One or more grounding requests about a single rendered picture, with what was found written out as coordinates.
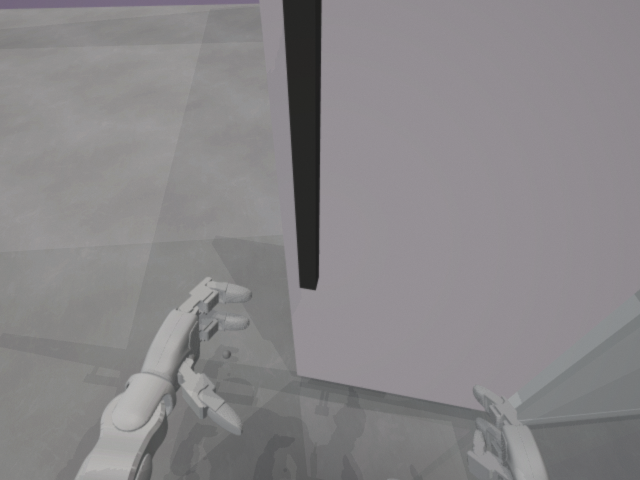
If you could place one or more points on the right robot hand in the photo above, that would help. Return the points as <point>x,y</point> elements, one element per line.
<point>515,452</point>

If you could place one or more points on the left robot hand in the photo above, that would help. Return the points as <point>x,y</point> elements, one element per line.
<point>180,335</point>

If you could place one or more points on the left robot forearm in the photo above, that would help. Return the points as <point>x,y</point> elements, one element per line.
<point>133,426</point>

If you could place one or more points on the handle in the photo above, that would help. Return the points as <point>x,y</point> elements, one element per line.
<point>302,27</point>

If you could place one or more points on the fridge door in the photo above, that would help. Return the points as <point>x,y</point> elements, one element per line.
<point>479,188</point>

